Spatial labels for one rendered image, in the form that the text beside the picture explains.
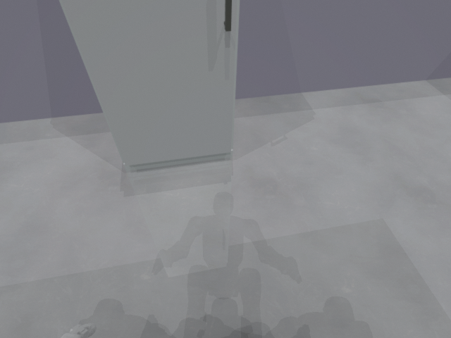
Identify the robot left hand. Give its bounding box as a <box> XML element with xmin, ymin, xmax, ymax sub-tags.
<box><xmin>61</xmin><ymin>323</ymin><xmax>97</xmax><ymax>338</ymax></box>

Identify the fridge door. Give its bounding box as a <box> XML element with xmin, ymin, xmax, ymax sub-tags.
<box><xmin>62</xmin><ymin>0</ymin><xmax>237</xmax><ymax>166</ymax></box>

